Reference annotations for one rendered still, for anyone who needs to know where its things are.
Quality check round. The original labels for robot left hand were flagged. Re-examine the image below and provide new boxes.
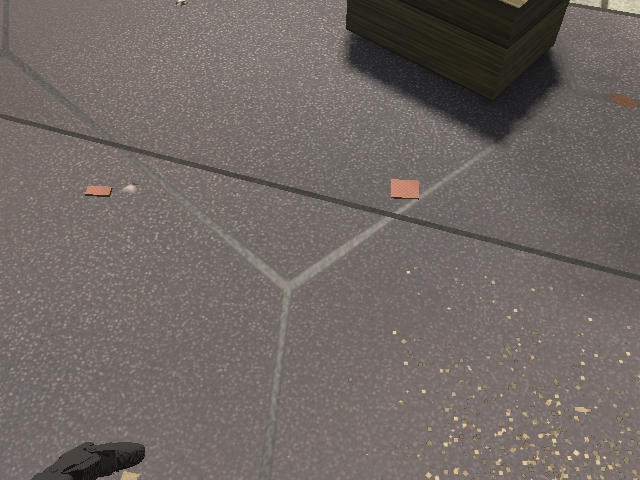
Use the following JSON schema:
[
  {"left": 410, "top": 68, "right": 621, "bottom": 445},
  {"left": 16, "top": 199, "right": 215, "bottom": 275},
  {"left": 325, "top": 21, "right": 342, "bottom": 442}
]
[{"left": 31, "top": 442, "right": 145, "bottom": 480}]

